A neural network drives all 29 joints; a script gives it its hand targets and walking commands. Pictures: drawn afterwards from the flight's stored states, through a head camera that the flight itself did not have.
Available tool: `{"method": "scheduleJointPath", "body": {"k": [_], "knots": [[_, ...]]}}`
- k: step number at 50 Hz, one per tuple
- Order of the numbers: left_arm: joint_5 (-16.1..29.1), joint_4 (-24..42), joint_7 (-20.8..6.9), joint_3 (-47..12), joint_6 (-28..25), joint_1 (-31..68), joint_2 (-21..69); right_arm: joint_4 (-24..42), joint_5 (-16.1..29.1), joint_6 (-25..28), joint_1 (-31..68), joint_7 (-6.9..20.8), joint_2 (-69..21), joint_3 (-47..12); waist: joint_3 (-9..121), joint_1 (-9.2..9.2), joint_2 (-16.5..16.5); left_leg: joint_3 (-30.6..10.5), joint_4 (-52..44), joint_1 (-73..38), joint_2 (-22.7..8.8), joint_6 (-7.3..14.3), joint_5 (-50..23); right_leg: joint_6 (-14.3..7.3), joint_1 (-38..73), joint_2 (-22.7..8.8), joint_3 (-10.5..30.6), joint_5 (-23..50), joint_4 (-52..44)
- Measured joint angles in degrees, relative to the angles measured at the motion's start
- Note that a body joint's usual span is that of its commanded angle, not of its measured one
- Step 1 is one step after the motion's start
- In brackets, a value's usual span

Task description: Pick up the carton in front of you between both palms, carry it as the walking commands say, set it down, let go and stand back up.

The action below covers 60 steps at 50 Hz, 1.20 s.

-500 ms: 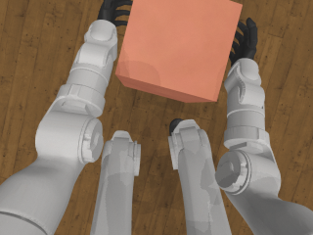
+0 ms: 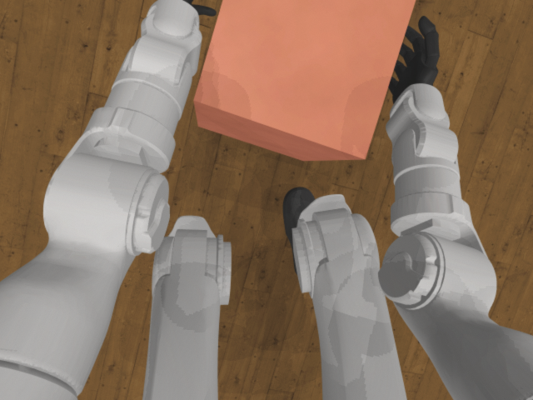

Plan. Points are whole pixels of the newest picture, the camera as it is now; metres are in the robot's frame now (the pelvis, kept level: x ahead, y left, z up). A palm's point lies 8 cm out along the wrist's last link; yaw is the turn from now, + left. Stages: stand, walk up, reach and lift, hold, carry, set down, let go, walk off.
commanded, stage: set down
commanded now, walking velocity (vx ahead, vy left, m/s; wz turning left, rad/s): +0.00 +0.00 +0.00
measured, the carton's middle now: (283, 75) +0.49 -0.09 -0.24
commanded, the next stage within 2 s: none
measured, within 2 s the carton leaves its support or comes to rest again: rests again in 0.86 s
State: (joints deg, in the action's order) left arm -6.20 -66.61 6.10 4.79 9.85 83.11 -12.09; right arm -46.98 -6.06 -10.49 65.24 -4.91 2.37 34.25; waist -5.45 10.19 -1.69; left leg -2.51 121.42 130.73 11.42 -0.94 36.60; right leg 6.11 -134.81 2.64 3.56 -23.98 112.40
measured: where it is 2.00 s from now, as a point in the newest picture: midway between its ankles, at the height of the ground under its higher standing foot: (252, 273)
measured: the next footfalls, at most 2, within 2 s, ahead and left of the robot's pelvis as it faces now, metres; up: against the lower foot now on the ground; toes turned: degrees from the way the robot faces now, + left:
none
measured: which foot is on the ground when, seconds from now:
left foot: down 0.00-1.00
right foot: down 0.00-1.00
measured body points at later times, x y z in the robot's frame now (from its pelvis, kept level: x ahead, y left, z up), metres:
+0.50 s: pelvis +0.00 +0.00 -0.01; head +0.36 +0.01 +0.26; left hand +0.56 +0.04 -0.19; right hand +0.46 -0.25 -0.18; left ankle +0.08 +0.10 -0.36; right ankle +0.15 -0.14 -0.36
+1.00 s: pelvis -0.01 -0.01 -0.02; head +0.35 +0.01 +0.24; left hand +0.56 +0.08 -0.21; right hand +0.44 -0.28 -0.20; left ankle +0.08 +0.09 -0.36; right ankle +0.15 -0.14 -0.36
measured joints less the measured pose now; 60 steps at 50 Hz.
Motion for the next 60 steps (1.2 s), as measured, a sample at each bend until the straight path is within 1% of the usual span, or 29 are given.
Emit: {"method": "scheduleJointPath", "body": {"k": [3,6,11,18,23,30,36,40,42,45,47,50,53,55,57,60], "knots": [[-0.33,-0.61,-0.04,0.69,-0.33,0.09,0.01,-0.80,-0.75,0.00,0.45,0.53,0.30,0.07,-0.12,-0.02,-0.20,0.27,-0.04,0.17,-0.18,0.34,-0.12,0.08,-0.03,-0.18,0.08,-0.06,0.00],[-0.10,-0.89,0.02,0.01,-0.62,0.37,-0.33,-1.43,-0.98,0.26,1.08,0.91,0.60,0.23,-0.67,0.09,-0.34,0.42,0.10,0.20,-0.38,0.60,-0.19,0.11,0.10,-0.39,0.00,-0.14,0.11],[-0.96,-2.24,-0.48,0.89,-1.14,1.17,-0.51,-2.97,-1.98,0.75,2.06,1.90,1.14,0.92,-1.58,0.38,-0.41,0.68,0.68,0.27,-0.80,1.06,-0.05,0.06,0.22,-0.75,-0.22,-0.46,0.65],[-1.41,-2.07,-1.02,0.33,-1.97,0.17,-0.26,-4.55,-1.09,1.58,2.22,2.41,2.57,0.22,-2.26,0.30,0.13,0.95,1.54,0.45,-1.68,1.54,0.42,-0.18,0.07,-1.01,-0.62,-0.95,1.49],[-1.35,-1.59,-2.19,0.18,-1.96,0.21,0.03,-6.46,-0.14,2.71,2.32,2.80,3.75,0.34,-2.69,0.03,0.39,1.11,2.31,0.57,-2.23,1.76,0.61,-0.36,-0.01,-1.20,-0.90,-1.13,2.25],[-2.21,-2.51,-3.36,1.08,-2.32,0.81,-0.62,-8.54,0.22,3.84,3.21,3.40,4.38,-0.17,-3.47,0.29,0.29,1.14,3.07,0.78,-2.74,1.92,0.20,-0.63,0.06,-1.58,-1.37,-0.85,2.90],[-0.67,-3.96,-3.78,-0.76,-3.30,1.56,-1.73,-11.18,1.44,5.52,4.18,3.69,4.94,-0.57,-4.58,0.58,0.72,1.27,3.76,0.69,-3.29,2.01,-0.29,-0.81,0.29,-1.76,-1.63,-0.39,3.52],[0.34,-4.34,-4.55,-1.77,-3.81,1.83,-2.65,-13.23,2.08,6.84,5.12,3.86,5.21,-0.90,-5.37,0.85,0.80,1.24,4.14,0.71,-3.66,2.05,-0.69,-0.95,0.47,-1.99,-1.92,-0.07,3.78],[1.38,-4.50,-4.54,-3.06,-4.24,1.91,-3.49,-14.93,2.50,8.12,5.81,3.39,5.38,-1.57,-5.97,1.12,1.01,1.25,4.20,0.67,-3.93,2.04,-0.93,-1.00,0.58,-2.11,-2.07,0.15,3.81],[4.71,-4.19,-3.50,-6.52,-4.88,2.08,-5.77,-18.39,5.76,10.16,6.72,1.76,6.58,-3.93,-7.57,1.35,1.34,1.24,4.12,0.39,-4.39,1.95,-1.30,-1.32,0.94,-2.45,-2.39,0.54,3.69],[7.91,-4.10,-2.97,-9.42,-5.10,2.44,-8.10,-19.72,8.35,11.31,6.81,0.95,7.86,-5.21,-8.82,1.57,1.47,1.29,4.10,0.24,-4.71,1.97,-1.52,-1.67,1.14,-2.86,-2.63,0.70,3.74],[11.55,-3.26,-2.95,-12.38,-5.24,3.04,-11.26,-19.65,12.63,12.47,6.06,0.20,10.14,-8.08,-10.43,1.63,1.88,1.36,4.04,0.16,-5.42,2.00,-1.70,-2.38,1.13,-3.49,-3.13,0.95,3.78],[14.17,-0.59,-3.18,-14.84,-5.06,2.82,-12.96,-17.88,16.79,12.81,4.53,0.17,11.85,-11.43,-11.26,1.31,2.35,1.25,4.13,0.09,-6.02,1.85,-1.60,-3.10,0.96,-3.82,-3.67,1.11,3.88],[14.64,1.87,-3.06,-15.21,-4.89,2.24,-13.02,-15.74,19.10,12.74,3.30,-0.16,12.56,-12.98,-11.15,0.91,2.54,1.11,4.26,0.08,-6.34,1.64,-1.44,-3.52,0.75,-3.84,-3.97,1.18,4.01],[14.47,3.69,-2.87,-14.88,-4.49,1.48,-12.79,-13.31,20.50,12.41,2.34,-0.43,12.44,-14.21,-10.74,0.74,2.75,1.02,4.31,-0.09,-6.69,1.43,-1.23,-3.84,0.63,-3.68,-4.14,1.27,4.07],[13.23,7.25,-2.53,-13.39,-3.37,-0.64,-12.79,-8.83,20.61,11.29,1.17,-1.27,11.02,-14.51,-9.74,0.87,2.76,0.99,3.83,-0.92,-7.30,1.13,-0.91,-4.25,0.94,-3.20,-4.23,1.44,3.65]]}}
